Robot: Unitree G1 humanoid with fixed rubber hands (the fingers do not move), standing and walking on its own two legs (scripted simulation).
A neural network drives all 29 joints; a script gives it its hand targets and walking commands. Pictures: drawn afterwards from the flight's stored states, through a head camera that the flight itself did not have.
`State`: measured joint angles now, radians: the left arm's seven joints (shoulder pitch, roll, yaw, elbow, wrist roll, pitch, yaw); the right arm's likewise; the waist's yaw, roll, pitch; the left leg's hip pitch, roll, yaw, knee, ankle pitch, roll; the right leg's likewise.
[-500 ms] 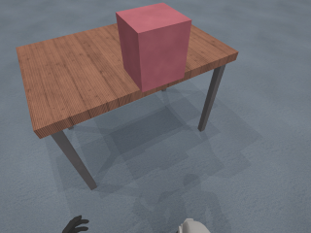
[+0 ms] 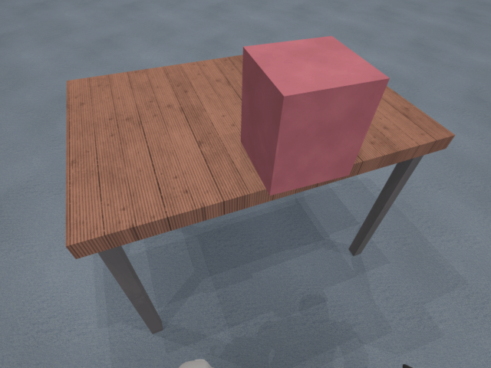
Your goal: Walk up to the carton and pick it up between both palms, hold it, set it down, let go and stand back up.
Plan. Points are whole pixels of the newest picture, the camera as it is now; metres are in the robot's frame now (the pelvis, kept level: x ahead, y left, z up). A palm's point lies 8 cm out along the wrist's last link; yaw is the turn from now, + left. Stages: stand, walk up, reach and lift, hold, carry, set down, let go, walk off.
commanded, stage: walk up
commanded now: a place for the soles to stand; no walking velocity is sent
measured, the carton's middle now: (300, 116) +0.62 -0.08 +0.09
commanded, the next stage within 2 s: none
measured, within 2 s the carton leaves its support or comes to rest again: neither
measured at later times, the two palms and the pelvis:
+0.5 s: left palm (157, 297) +0.26 +0.19 -0.08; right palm out of the picture +0.16 -0.31 -0.11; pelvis +0.10 -0.04 +0.00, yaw +1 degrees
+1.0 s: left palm (128, 330) +0.20 +0.23 -0.07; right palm (420, 321) +0.24 -0.29 -0.07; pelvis +0.11 -0.04 +0.03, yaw +5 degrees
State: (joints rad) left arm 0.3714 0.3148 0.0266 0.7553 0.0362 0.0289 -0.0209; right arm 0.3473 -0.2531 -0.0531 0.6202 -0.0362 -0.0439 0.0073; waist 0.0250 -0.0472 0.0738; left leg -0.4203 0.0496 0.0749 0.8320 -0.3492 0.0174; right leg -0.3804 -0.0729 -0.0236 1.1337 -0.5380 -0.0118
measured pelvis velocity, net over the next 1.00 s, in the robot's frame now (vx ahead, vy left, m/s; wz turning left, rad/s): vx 0.11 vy -0.04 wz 0.08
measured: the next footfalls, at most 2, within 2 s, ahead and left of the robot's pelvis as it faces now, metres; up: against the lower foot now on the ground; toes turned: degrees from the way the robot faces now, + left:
right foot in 0.28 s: +0.23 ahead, -0.17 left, +0.00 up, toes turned -6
right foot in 1.52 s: +0.29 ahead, -0.27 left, +0.00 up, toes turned +10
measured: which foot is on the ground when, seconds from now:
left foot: down 0.00-1.00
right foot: up 0.00-0.26, down 0.28-1.00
